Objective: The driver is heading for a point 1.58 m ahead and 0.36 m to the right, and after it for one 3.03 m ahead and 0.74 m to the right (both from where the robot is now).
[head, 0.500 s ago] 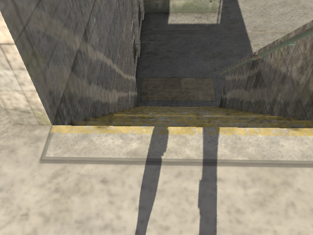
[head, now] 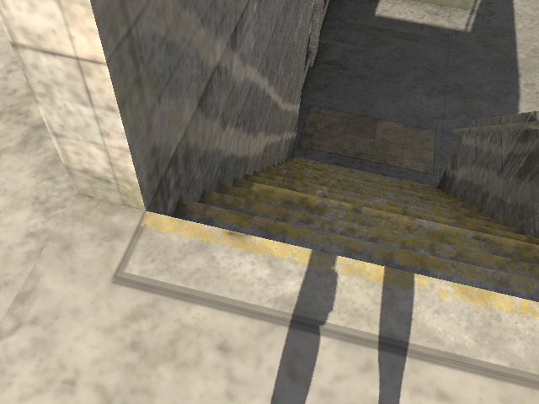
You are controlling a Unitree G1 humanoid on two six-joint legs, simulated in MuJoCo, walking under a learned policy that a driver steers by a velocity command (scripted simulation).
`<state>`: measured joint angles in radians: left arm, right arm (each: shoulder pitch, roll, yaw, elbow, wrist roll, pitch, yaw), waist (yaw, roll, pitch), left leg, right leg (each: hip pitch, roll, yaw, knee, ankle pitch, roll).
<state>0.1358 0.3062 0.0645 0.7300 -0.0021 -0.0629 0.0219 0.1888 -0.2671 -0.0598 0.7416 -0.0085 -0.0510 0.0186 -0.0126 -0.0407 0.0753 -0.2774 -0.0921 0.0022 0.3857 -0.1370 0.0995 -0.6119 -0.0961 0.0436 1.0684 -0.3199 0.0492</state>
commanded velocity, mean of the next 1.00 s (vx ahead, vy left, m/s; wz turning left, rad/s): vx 0.04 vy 0.00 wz -0.32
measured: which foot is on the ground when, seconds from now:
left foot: down 0.00-0.32, up 0.34-0.76, down 0.78-1.00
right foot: up 0.00-0.28, down 0.30-0.78, up 0.80-1.00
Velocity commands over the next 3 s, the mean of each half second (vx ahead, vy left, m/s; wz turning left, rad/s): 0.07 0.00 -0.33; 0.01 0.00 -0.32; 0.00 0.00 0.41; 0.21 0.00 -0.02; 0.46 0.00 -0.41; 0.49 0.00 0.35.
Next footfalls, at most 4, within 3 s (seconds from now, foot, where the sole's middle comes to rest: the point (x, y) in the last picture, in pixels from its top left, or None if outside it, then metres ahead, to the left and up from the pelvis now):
0.30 right None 0.16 -0.15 -0.78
0.78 left None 0.21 0.08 -0.78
1.12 right None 0.08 -0.13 -0.78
1.48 left None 0.16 0.13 -0.78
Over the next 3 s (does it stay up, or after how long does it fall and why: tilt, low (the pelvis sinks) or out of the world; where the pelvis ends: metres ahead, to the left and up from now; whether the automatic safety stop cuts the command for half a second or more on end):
stays up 0.60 -0.22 -0.01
